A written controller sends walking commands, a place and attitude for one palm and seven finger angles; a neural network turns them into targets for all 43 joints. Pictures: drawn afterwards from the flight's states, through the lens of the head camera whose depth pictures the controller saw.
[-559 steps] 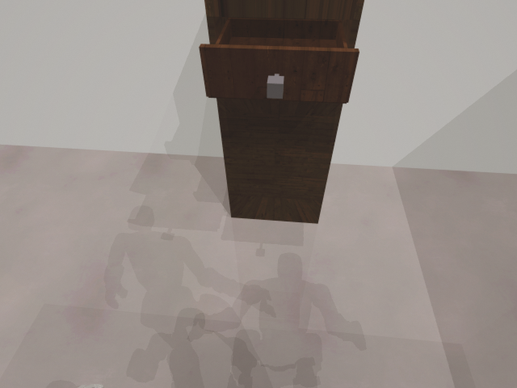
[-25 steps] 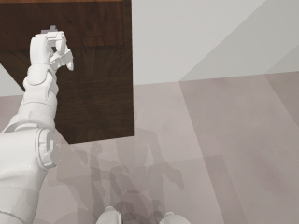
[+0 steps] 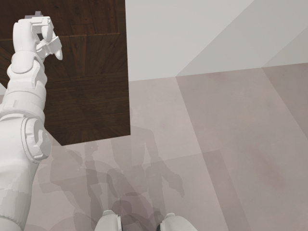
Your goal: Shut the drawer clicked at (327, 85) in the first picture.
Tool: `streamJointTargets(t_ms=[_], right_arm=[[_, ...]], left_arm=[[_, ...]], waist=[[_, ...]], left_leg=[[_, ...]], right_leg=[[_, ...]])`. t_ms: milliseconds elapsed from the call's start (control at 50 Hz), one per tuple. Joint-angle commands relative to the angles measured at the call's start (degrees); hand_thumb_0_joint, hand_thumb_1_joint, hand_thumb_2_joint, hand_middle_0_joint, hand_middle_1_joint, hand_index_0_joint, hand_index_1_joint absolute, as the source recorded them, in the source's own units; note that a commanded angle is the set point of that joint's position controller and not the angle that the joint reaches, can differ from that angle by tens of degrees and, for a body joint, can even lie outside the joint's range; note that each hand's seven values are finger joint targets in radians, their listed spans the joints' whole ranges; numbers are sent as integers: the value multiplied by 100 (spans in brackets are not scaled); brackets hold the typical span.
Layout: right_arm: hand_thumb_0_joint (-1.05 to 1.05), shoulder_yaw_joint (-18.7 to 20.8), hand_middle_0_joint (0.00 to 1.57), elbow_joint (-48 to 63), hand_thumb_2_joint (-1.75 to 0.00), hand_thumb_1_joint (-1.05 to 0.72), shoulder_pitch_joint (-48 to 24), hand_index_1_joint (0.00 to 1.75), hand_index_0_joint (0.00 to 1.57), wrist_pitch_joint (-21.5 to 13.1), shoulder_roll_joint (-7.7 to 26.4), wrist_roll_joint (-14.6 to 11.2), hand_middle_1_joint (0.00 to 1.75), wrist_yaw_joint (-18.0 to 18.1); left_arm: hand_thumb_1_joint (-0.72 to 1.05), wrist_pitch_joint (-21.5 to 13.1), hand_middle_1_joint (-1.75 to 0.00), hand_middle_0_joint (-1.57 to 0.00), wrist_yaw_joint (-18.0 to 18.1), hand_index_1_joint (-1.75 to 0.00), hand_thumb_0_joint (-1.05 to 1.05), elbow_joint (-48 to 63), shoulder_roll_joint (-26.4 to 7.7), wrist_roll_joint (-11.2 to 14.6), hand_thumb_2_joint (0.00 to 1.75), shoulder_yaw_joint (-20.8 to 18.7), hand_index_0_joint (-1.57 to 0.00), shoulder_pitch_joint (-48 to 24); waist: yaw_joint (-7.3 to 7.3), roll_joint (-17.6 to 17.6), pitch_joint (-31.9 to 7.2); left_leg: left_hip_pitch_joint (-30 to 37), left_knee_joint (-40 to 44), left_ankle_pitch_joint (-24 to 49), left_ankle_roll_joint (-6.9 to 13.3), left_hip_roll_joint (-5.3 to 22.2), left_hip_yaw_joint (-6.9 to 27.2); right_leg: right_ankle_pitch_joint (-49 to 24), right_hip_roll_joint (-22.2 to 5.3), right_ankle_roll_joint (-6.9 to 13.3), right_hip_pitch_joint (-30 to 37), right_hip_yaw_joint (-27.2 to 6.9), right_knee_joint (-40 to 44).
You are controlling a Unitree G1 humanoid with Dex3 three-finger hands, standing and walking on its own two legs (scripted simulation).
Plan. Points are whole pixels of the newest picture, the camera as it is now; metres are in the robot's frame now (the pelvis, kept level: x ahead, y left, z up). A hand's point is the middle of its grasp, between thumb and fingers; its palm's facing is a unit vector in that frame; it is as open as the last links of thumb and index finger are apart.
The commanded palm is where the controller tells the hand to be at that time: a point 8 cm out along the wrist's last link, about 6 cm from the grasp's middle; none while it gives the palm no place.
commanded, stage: pull the fist back off the drawer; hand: left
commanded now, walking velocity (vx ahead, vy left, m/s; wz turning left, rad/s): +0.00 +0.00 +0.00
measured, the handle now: (37, 22) +0.62 +0.22 +0.14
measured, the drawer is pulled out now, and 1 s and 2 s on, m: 0.00 0.00 0.00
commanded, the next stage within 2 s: draw the hand back to the body in 0.80 s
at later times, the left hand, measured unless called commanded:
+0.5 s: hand (57, 41) +0.55 +0.17 +0.14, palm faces +0.08 -1.00 -0.01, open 3.6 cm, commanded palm +0.54 +0.20 +0.14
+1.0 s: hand (56, 46) +0.52 +0.16 +0.15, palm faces +0.08 -1.00 +0.00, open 3.2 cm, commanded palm +0.47 +0.21 +0.15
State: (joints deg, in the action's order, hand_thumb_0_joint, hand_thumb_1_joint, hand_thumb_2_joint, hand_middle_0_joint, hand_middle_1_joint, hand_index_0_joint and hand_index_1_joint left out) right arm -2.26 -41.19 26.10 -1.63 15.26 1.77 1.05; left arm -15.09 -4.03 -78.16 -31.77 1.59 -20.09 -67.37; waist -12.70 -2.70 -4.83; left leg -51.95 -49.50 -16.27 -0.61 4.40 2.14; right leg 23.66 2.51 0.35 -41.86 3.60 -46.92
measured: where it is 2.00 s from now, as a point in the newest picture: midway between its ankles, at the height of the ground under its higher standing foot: outside the picture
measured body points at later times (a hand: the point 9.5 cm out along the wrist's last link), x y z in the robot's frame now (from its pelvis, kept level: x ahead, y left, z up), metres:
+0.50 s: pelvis +0.00 +0.01 +0.00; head +0.11 +0.02 +0.44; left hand +0.54 +0.22 +0.14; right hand -0.05 -0.25 -0.10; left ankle +0.07 +0.13 -0.69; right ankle -0.02 -0.12 -0.69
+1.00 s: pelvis +0.03 +0.00 +0.01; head +0.10 +0.00 +0.46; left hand +0.51 +0.22 +0.15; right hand +0.06 -0.26 -0.11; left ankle +0.07 +0.13 -0.69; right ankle -0.02 -0.12 -0.69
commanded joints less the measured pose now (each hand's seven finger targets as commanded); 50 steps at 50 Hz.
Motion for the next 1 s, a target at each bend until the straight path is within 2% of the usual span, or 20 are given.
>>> streamJointTargets(t_ms=[0, 60, 100, 200, 280, 320, 440, 500, 520, 620, 640, 660, 680, 720, 740, 800, 880, 900, 940, 980], right_arm=[[0, 353, 20, 113, -90, -90, 1063, 30, 20, -182, 1136, -42, 30, 119], [0, 336, 20, 106, -90, -90, 1056, 30, 20, -245, 1188, -66, 30, 152], [0, 337, 20, 90, -90, -90, 1077, 30, 20, -278, 1165, -51, 30, 146], [0, 354, 20, 104, -90, -90, 1117, 30, 20, -270, 1176, -30, 30, 129], [0, 379, 20, 152, -90, -90, 1105, 30, 20, -247, 1139, 2, 30, 78], [0, 399, 20, 161, -90, -90, 1120, 30, 20, -219, 1122, 28, 30, 56], [0, 434, 20, 238, -90, -90, 1036, 30, 20, -129, 1078, 16, 30, -10], [0, 455, 20, 294, -90, -90, 1012, 30, 20, -72, 1088, 7, 30, -16], [0, 459, 20, 330, -90, -90, 974, 30, 20, -62, 1056, -17, 30, -20], [0, 516, 20, 495, -90, -90, 850, 30, 20, 8, 976, -42, 30, -78], [0, 524, 20, 530, -90, -90, 816, 30, 20, 40, 972, -58, 30, -86], [0, 533, 20, 565, -90, -90, 775, 30, 20, 61, 948, -77, 30, -101], [0, 555, 20, 586, -90, -90, 742, 30, 20, 88, 954, -98, 30, -94], [0, 534, 20, 581, -90, -90, 683, 30, 20, 130, 937, -126, 30, -81], [0, 553, 20, 579, -90, -90, 683, 30, 20, 152, 950, -127, 30, -71], [0, 546, 20, 615, -90, -90, 589, 30, 20, 161, 918, -131, 30, -56], [0, 556, 20, 631, -90, -90, 453, 30, 20, 171, 846, -161, 30, -72], [0, 566, 20, 690, -90, -90, 421, 30, 20, 182, 845, -174, 30, -83], [0, 573, 20, 825, -90, -90, 261, 30, 20, 223, 873, -224, 30, -64], [0, 558, 20, 1021, -90, -90, 51, 30, 20, 236, 828, -272, 30, -65]], left_arm=[[90, -427, -160, -140, 49, -160, 0, 1542, -1298, 34, 90, 113, -140, -3909], [90, -429, -160, -140, 49, -160, 0, 1540, -1376, 76, 90, 123, -140, -3880], [90, -458, -160, -140, 57, -160, 0, 1660, -1234, 91, 90, 186, -140, -4002], [90, -430, -160, -140, 91, -160, 0, 1541, -1452, 45, 90, -51, -140, -3856], [90, -457, -160, -140, 130, -160, 0, 1725, -1274, 27, 90, -1, -140, -3883], [90, -498, -160, -140, 140, -160, 0, 1828, -1274, 16, 90, -79, -140, -3801], [90, -470, -160, -140, 86, -160, 0, 1901, -992, 85, 90, -50, -140, -3310], [90, -435, -160, -140, 50, -160, 0, 1935, -1111, 137, 90, -245, -140, -2886], [90, -421, -160, -140, 32, -160, 0, 2001, -951, 159, 90, -144, -140, -2791], [90, -467, -160, -140, 0, -160, 0, 2531, -679, 232, 90, -173, -140, -1902], [90, -450, -160, -140, -5, -160, 0, 2594, -674, 244, 90, -189, -140, -1719], [90, -418, -160, -140, -18, -160, 0, 2699, -445, 283, 90, -59, -140, -1607], [90, -374, -160, -140, -18, -160, 0, 2710, -535, 292, 90, -165, -140, -1376], [90, -276, -160, -140, 4, -160, 0, 2695, -417, 331, 90, -91, -140, -1432], [90, -266, -160, -140, 32, -160, 0, 2805, -583, 312, 90, -209, -140, -1476], [90, -317, -160, -140, 59, -160, 0, 3120, -566, 334, 90, -215, -140, -1460], [90, -355, -160, -140, -13, -160, 0, 3139, -136, 355, 90, 90, -140, -1164], [90, -323, -160, -140, -48, -160, 0, 3183, -51, 399, 90, 90, -140, -845], [90, -200, -160, -140, -105, -160, 0, 3353, -298, 508, 90, -169, -140, -225], [90, -92, -160, -140, -183, -160, 0, 3989, -164, 622, 90, -94, -140, 206]], waist=[[-505, -820, -2154], [-529, -729, -2241], [-512, -870, -2313], [-446, -776, -2366], [-405, -833, -2452], [-340, -882, -2628], [-193, -811, -2517], [-45, -650, -2562], [-41, -703, -2544], [273, -722, -2776], [317, -678, -2726], [296, -541, -2677], [370, -423, -2601], [310, -284, -2320], [341, -275, -2375], [378, -338, -2434], [376, -324, -2362], [474, -364, -2397], [663, -91, -2500], [821, -191, -2616]], left_leg=[[2884, 416, 21, 298, -131, 126], [2864, 484, -185, 298, -94, 147], [2981, 477, -40, 291, -113, 166], [2928, 429, 66, 291, -139, 156], [3049, 438, 120, 267, -169, 177], [3189, 389, 363, 257, -175, 193], [3291, 430, 563, 235, -174, 171], [3269, 442, 667, 243, -183, 138], [3330, 454, 767, 240, -178, 113], [3631, 429, 1409, 217, -197, 42], [3636, 449, 1454, 208, -193, 37], [3639, 463, 1488, 227, -208, 1], [3564, 468, 1499, 231, -208, -22], [3435, 502, 1490, 260, -238, -68], [3440, 497, 1547, 259, -239, -70], [3580, 469, 1749, 276, -277, -117], [3750, 462, 1958, 246, -277, -109], [3775, 460, 2013, 257, -306, -153], [3675, 546, 2089, 271, -318, -210], [3739, 617, 2218, 288, -359, -284]], right_leg=[[-440, 102, -59, -580, -246, 1015], [-303, 78, -85, -571, -254, 1029], [-397, 89, -57, -586, -229, 988], [-465, 105, -44, -499, -214, 971], [-483, 118, -29, -532, -164, 930], [-637, 123, -11, -474, -142, 877], [-780, 160, 13, -374, -93, 880], [-877, 168, 27, -147, -99, 889], [-962, 168, 16, -165, -89, 892], [-1528, 207, 51, 200, -48, 804], [-1589, 209, 53, 254, -45, 807], [-1685, 218, 36, 321, -37, 829], [-1756, 216, 39, 426, -50, 833], [-1906, 206, 10, 485, -71, 877], [-1996, 195, 11, 562, -87, 857], [-2277, 182, 21, 732, -137, 856], [-2458, 173, 21, 707, -112, 829], [-2544, 173, 35, 818, -129, 835], [-2840, 150, 25, 1236, -146, 847], [-3163, 133, 24, 1594, -165, 873]])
